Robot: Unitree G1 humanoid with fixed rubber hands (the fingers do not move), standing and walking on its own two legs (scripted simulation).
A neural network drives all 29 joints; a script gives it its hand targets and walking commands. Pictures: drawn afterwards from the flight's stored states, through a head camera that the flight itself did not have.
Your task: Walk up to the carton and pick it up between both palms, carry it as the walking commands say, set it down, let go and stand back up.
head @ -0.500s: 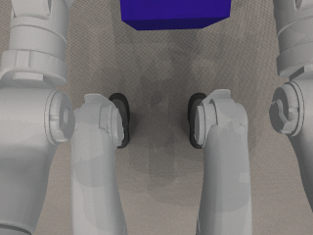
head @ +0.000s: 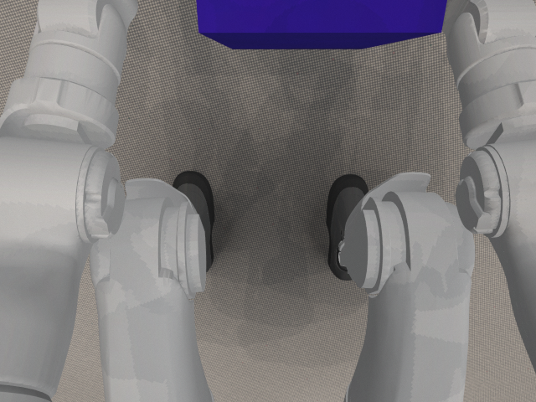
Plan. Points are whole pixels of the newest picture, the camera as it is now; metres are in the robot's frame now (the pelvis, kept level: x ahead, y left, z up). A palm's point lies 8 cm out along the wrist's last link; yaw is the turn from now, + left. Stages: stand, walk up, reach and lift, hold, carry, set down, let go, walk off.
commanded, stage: reach and lift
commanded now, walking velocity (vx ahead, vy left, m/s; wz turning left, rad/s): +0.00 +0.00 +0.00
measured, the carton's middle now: out of the picture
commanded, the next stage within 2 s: none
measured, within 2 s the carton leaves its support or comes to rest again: leaves its support in 1.50 s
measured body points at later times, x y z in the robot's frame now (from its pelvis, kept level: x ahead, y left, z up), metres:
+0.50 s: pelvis -0.01 +0.00 +0.00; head +0.38 -0.03 +0.22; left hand +0.57 +0.13 -0.19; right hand +0.55 -0.20 -0.20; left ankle +0.12 +0.15 -0.33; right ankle +0.11 -0.13 -0.33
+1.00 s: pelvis +0.00 +0.00 +0.00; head +0.38 -0.02 +0.22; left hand +0.58 +0.10 -0.19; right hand +0.56 -0.20 -0.20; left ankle +0.12 +0.15 -0.33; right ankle +0.11 -0.13 -0.33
